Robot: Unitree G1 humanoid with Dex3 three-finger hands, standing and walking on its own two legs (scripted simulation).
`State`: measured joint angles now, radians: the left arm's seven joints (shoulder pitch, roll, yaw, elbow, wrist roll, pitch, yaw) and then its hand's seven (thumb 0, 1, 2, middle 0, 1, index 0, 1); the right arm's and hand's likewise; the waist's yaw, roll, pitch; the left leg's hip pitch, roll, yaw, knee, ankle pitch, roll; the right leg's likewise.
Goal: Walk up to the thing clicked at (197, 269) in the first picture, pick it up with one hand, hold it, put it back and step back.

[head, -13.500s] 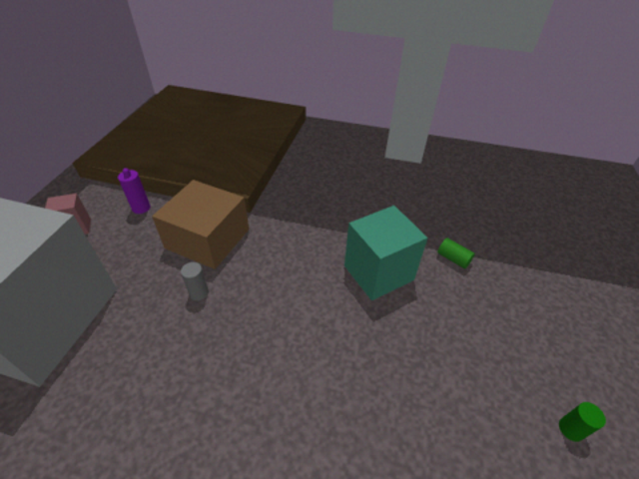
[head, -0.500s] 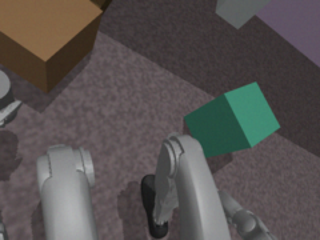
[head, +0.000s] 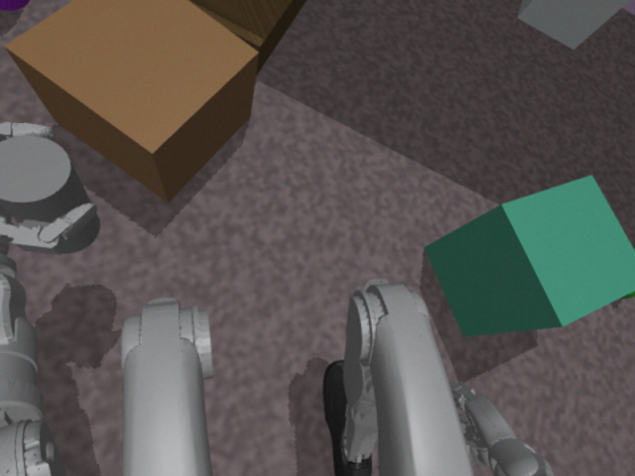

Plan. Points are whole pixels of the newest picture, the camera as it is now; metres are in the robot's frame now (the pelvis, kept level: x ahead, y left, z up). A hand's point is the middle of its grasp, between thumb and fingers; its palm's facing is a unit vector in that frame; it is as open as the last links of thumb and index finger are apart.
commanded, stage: settle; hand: left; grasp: from the side
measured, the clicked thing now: (50, 201) +0.43 +0.28 -0.06
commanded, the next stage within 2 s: lift in 0.70 s
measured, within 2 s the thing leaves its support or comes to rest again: neither
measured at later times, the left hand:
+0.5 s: hand (25, 181) +0.42 +0.27 +0.01, palm faces +0.24 -0.97 -0.03, open 10.2 cm
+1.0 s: hand (21, 169) +0.42 +0.26 +0.03, palm faces +0.22 -0.97 -0.02, open 10.2 cm
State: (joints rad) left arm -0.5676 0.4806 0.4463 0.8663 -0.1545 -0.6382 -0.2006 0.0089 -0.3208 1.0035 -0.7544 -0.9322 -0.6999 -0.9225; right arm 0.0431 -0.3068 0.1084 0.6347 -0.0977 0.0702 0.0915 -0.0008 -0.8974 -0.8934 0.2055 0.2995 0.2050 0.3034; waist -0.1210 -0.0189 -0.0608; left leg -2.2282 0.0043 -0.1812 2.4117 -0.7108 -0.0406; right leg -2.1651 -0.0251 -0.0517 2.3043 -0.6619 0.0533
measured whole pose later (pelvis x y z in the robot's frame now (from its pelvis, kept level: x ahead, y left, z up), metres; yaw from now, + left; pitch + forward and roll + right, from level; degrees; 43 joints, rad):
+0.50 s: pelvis +0.00 +0.00 +0.03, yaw +2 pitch +31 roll -6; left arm -0.58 0.42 0.46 0.86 -0.13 -0.59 -0.22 0.01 -0.32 1.00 -0.75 -0.93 -0.70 -0.92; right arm 0.08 -0.29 0.04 0.65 -0.08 0.04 0.06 0.00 -0.91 -0.90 0.20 0.30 0.20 0.30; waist -0.10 -0.01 -0.12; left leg -2.16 0.01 -0.14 2.30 -0.69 -0.04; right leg -2.11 -0.03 -0.03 2.22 -0.65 0.04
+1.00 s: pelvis +0.00 +0.00 +0.05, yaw +3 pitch +32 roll -5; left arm -0.59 0.39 0.46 0.86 -0.14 -0.58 -0.23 0.01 -0.32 1.01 -0.75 -0.94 -0.70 -0.93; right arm 0.11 -0.28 0.02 0.67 -0.06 0.02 0.06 0.00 -0.93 -0.90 0.20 0.30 0.20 0.30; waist -0.10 0.00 -0.14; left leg -2.11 0.01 -0.12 2.24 -0.69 -0.04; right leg -2.07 -0.04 -0.01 2.18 -0.66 0.04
